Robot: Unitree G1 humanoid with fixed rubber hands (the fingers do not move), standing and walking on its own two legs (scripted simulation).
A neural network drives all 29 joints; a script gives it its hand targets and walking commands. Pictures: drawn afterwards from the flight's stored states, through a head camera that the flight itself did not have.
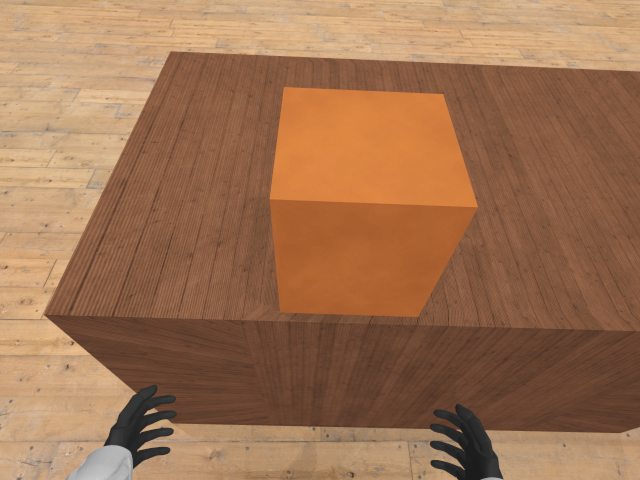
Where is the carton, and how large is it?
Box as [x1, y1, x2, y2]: [270, 87, 477, 316]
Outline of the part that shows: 284,87 270,192 270,208 280,312 417,316 477,207 443,95 429,93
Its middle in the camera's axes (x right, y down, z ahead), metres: +0.05 -0.04 +0.55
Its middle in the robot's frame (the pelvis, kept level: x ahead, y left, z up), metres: +0.45 -0.02 +0.06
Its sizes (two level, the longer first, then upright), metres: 0.210 0.200 0.250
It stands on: a pedestal, 0.72 m high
